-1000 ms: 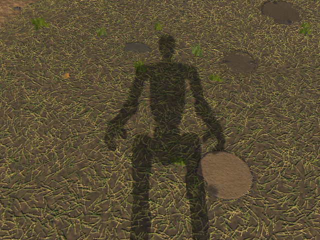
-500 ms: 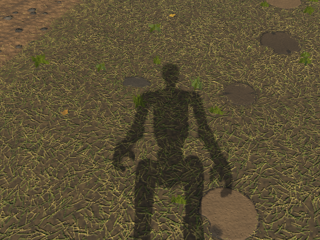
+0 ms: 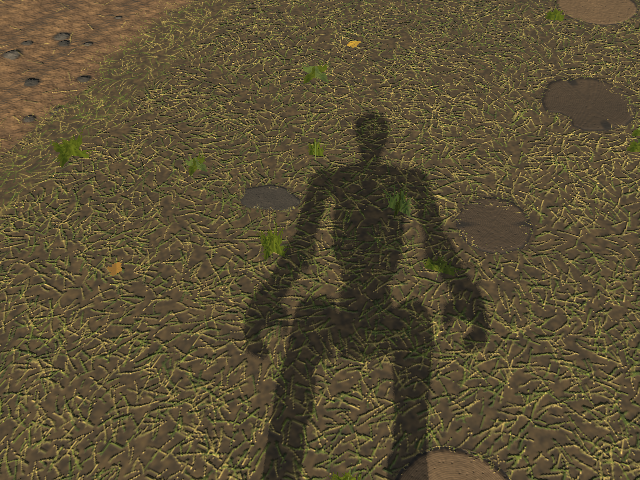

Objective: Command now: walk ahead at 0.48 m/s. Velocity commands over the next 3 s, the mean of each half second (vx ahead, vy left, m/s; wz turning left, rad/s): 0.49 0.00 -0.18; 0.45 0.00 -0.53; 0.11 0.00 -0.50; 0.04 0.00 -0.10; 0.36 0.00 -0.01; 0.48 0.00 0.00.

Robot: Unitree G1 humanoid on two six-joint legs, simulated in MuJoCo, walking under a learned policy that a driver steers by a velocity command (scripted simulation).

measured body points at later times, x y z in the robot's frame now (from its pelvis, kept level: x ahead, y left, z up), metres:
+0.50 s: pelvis +0.26 +0.07 +0.00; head +0.29 +0.08 +0.44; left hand +0.36 +0.34 -0.14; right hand +0.33 -0.21 -0.12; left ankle +0.31 +0.17 -0.75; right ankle +0.21 -0.08 -0.66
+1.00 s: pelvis +0.50 -0.04 -0.02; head +0.54 -0.07 +0.43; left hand +0.74 +0.15 -0.12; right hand +0.49 -0.35 -0.14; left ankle +0.47 +0.15 -0.64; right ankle +0.54 -0.13 -0.75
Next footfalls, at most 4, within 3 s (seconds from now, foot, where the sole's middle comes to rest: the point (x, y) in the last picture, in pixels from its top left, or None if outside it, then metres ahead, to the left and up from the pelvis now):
0.32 left None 0.35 0.17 -0.78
0.86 right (416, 451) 0.57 -0.14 -0.78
1.38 left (366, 359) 0.79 -0.04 -0.78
1.70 right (443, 452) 0.57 -0.20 -0.78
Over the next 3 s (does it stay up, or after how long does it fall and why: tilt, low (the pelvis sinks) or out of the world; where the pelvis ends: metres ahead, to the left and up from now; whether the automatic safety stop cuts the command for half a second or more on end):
stays up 0.98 -0.42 0.00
